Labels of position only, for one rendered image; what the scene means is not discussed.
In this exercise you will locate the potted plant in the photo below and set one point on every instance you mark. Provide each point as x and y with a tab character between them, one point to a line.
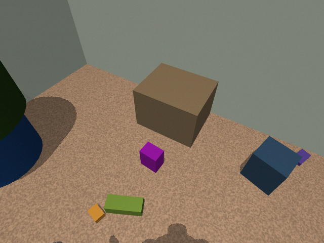
20	144

